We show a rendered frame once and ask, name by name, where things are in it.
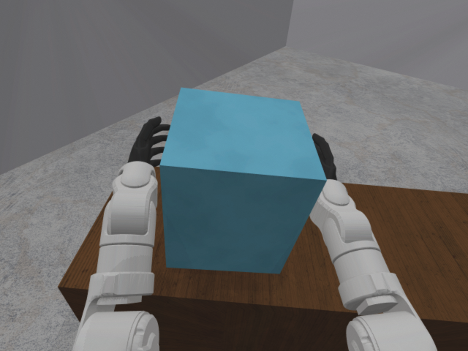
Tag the robot left hand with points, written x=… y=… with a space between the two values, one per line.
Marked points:
x=141 y=150

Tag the robot left forearm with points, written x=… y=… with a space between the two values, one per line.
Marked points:
x=126 y=242

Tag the right robot upper arm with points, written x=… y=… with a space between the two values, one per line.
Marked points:
x=392 y=331

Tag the pedestal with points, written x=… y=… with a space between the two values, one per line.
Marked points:
x=423 y=238

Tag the robot right hand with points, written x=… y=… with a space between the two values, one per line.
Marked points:
x=325 y=155

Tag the carton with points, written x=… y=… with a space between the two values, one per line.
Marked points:
x=240 y=176

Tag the left robot upper arm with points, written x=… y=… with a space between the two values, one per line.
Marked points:
x=119 y=331

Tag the robot right forearm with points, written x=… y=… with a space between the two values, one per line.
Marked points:
x=366 y=284

